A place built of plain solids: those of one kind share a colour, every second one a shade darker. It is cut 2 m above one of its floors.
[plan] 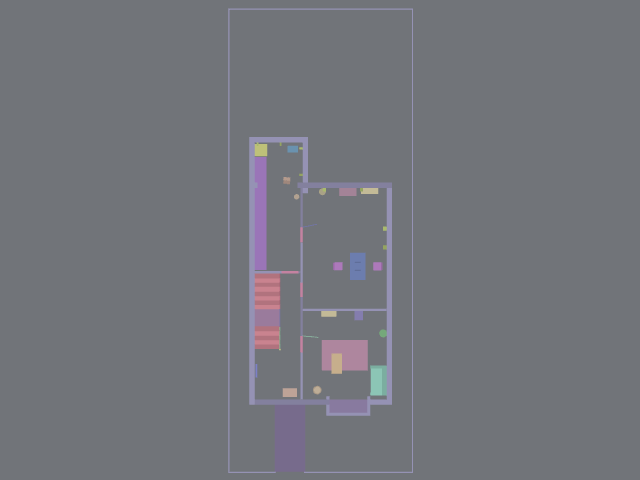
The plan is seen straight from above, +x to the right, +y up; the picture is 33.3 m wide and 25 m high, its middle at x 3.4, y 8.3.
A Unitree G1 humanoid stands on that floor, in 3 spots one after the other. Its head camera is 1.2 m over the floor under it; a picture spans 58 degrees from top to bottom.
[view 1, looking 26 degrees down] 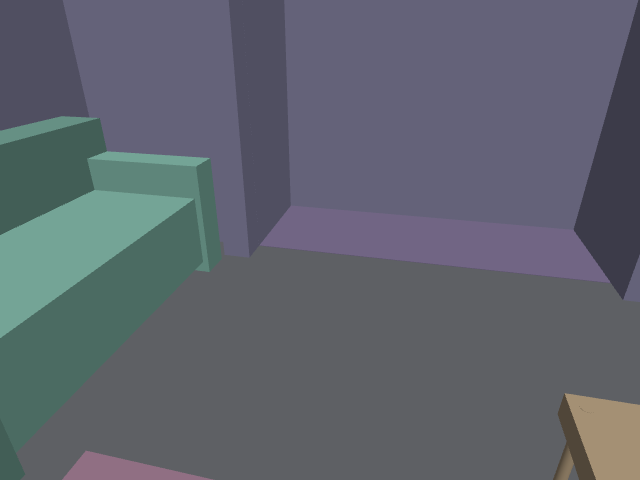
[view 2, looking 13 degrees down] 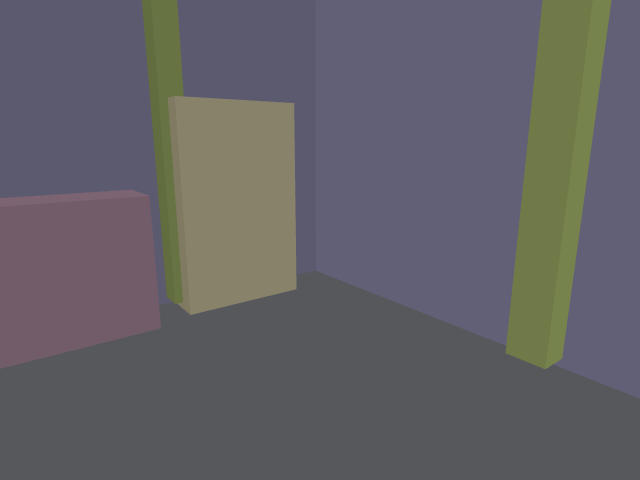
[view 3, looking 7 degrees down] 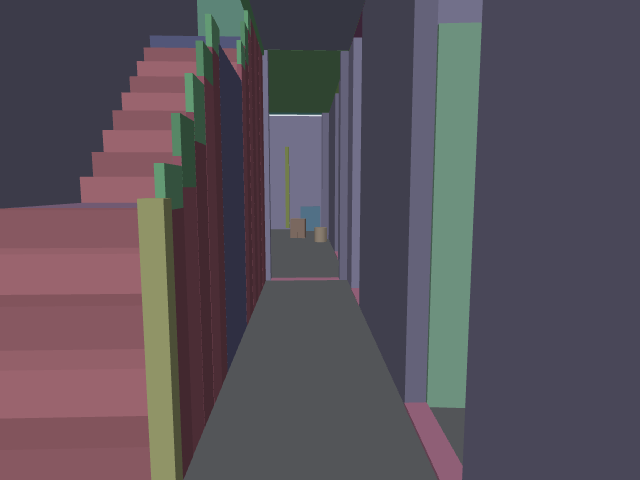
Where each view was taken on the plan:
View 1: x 4.95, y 2.25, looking -77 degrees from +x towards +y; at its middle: ground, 2.75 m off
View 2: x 4.55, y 7.87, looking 53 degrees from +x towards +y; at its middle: wall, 3.96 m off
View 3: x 1.83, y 1.06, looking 88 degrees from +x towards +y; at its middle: bin_waste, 9.43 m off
